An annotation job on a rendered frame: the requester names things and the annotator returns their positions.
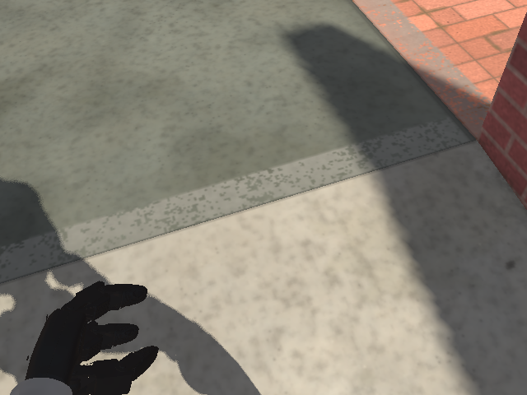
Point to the robot left forearm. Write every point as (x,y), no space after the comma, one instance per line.
(41,386)

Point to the left robot hand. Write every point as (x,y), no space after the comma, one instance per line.
(67,339)

